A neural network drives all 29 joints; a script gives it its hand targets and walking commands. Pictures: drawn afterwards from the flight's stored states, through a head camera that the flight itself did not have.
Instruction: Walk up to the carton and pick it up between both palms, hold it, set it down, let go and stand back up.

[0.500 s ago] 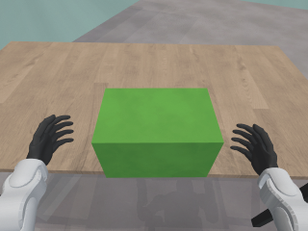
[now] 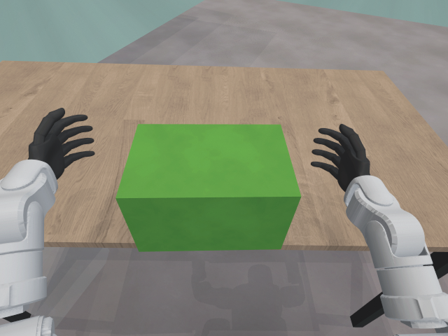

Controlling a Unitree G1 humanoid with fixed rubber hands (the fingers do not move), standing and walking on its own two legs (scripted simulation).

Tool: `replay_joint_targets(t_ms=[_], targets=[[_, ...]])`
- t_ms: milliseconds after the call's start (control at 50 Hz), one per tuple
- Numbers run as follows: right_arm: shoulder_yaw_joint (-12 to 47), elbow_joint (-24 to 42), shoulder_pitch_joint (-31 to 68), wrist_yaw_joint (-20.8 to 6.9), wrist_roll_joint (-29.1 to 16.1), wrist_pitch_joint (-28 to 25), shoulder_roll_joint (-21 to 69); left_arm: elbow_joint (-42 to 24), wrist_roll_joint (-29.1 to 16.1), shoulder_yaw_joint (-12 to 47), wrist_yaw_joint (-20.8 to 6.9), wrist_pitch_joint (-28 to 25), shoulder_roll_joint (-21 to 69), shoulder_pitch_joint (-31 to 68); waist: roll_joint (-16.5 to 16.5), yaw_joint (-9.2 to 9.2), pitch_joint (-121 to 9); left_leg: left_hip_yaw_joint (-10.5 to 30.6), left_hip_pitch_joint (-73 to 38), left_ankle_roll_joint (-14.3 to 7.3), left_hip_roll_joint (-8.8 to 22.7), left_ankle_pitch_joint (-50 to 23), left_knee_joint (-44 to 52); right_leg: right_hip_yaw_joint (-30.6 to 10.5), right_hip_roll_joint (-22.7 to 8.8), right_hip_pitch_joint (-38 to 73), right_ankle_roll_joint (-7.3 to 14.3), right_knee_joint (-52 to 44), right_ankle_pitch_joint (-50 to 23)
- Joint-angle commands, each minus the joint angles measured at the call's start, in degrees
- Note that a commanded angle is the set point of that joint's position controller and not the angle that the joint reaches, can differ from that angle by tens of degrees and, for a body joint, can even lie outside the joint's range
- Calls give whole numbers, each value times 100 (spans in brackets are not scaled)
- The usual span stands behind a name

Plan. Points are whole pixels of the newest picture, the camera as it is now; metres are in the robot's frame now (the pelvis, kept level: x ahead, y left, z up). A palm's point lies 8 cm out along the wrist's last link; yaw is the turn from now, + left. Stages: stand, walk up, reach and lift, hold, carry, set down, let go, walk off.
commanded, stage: reach and lift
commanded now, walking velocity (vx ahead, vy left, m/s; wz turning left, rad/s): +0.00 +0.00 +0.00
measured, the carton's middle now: (210, 187) +0.37 +0.04 +0.07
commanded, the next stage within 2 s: none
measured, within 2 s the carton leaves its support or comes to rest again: neither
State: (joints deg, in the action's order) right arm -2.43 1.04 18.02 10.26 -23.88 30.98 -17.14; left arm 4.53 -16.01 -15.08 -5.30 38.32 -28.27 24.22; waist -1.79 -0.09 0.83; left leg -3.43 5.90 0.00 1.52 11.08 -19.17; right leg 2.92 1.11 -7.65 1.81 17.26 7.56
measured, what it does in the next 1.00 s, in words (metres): stands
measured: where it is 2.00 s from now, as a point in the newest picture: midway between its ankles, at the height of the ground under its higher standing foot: outside the picture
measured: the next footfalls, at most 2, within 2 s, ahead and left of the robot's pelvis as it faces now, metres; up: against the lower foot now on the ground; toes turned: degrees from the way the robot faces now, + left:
none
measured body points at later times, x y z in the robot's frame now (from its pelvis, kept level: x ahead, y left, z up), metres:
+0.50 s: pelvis +0.01 +0.01 +0.00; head +0.01 +0.03 +0.45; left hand +0.42 +0.29 +0.21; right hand +0.42 -0.18 +0.19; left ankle -0.01 +0.12 -0.75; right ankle +0.02 -0.10 -0.75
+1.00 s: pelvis +0.01 +0.02 +0.00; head +0.02 +0.03 +0.45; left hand +0.40 +0.28 +0.13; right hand +0.41 -0.16 +0.11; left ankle -0.01 +0.12 -0.75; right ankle +0.02 -0.10 -0.75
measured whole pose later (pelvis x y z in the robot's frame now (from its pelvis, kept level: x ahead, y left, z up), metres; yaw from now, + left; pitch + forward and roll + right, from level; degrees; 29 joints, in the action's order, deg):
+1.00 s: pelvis +0.01 +0.02 +0.00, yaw +1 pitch +1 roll -1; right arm -2.0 -31.0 31.3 7.1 -17.0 11.3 -13.4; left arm 30.8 -12.8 -7.4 -3.3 18.4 -22.7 34.9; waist -0.1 -0.8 0.4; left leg -2.1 10.7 -0.9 1.0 13.0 -22.7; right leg 4.0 0.6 -9.8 0.6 16.3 7.5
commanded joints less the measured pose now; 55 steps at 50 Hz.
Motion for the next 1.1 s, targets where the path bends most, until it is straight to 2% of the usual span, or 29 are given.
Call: replay_joint_targets(t_ms=[0, 180, 280, 300, 340, 400, 460, 520, 600, 720, 800, 840, 900, 940, 1020, 1080], targets=[[-402, 154, 2366, -56, 2, -99, -807, -90, -33, -174, 33, -184, -1228, 2428, 475, 4, -1590, 62, 793, -95, -97, -485, 376, -559, -166, 1369, 87, -2, -276], [-403, -1116, 3646, -230, -1, -161, -1043, 1104, -111, 210, 37, -325, -1270, 3614, 400, 98, -1866, 157, 817, -76, -86, -688, 286, -436, -79, 1310, 102, 49, -400], [-370, -1634, 4158, -341, -54, -289, -1214, 1469, -114, 367, 77, -391, -1273, 4065, 471, 117, -2121, 199, 613, -2, -81, -1202, 134, -362, -12, 1262, 115, 71, -693], [-431, -1572, 4479, -285, 190, -359, -1108, 1930, -81, 437, 47, -471, -1447, 4440, 246, 298, -2087, 285, 568, -131, -106, -1062, 124, -380, -121, 1118, 22, 18, -945], [-409, -1872, 4494, -298, 158, -433, -1096, 1930, -77, 476, 59, -621, -1368, 4607, 377, 235, -2293, 271, 566, -89, -107, -1179, 138, -357, -96, 1269, 26, 104, -1142], [-239, -2257, 4426, -364, 1, -534, -1206, 2004, 71, 466, 75, -661, -1236, 4494, 616, 189, -2512, 304, 215, 62, -95, -1990, -41, -296, 5, 1417, 81, 115, -1490], [-95, -2404, 4202, -376, -88, -665, -1249, 2009, 223, 402, 40, -619, -1106, 4134, 582, 203, -2512, 298, -123, 105, -114, -2532, -175, -247, 83, 1434, 48, 63, -1718], [-32, -2390, 3833, -372, -65, -830, -1148, 1923, 388, 314, -2, -673, -936, 3693, 499, 186, -2351, 259, -217, 120, -165, -2715, -205, -208, 125, 1515, -7, 31, -1804], [-52, -2129, 3312, -363, 114, -1148, -866, 1658, 529, 241, -16, -973, -681, 3171, 473, 127, -2117, 218, -192, 168, -225, -2752, -214, -173, 158, 1538, -39, 9, -1699], [-403, -1587, 3523, -330, 609, -1733, -630, 1309, 317, 356, 133, -1758, -680, 3533, 697, 57, -2413, 208, -65, 280, -227, -2565, -301, -165, 151, 1165, -30, 74, -1318], [-444, -1928, 3443, -351, 787, -1993, -560, 1678, 263, 512, 207, -2181, -561, 3540, 755, 46, -2705, 263, -112, 287, -164, -2396, -338, -177, 125, 959, -14, 111, -1123], [-387, -2133, 3326, -357, 785, -2107, -556, 1799, 291, 540, 227, -2302, -470, 3387, 759, 12, -2827, 282, -228, 301, -133, -2552, -385, -175, 146, 926, 4, 112, -1104], [-266, -2287, 3218, -335, 709, -2210, -602, 1777, 332, 519, 225, -2279, -389, 3113, 690, -8, -2894, 282, -428, 311, -115, -2997, -464, -179, 202, 985, 16, 81, -1202], [-213, -2314, 3260, -291, 674, -2190, -602, 1744, 318, 512, 198, -2159, -396, 3073, 572, 40, -2781, 258, -403, 272, -125, -3040, -448, -194, 203, 1051, -9, 58, -1270], [-112, -2644, 3384, -225, 732, -2060, -356, 2237, 320, 548, 128, -2113, -313, 3215, 332, 55, -2201, 213, 108, 121, -155, -2136, -202, -228, 80, 1083, -82, 13, -961], [-68, -2795, 3540, -216, 766, -2075, -157, 2557, 331, 648, 131, -2310, -266, 3398, 335, 12, -2072, 198, 395, 65, -155, -1648, -82, -249, 11, 1104, -83, 30, -697]])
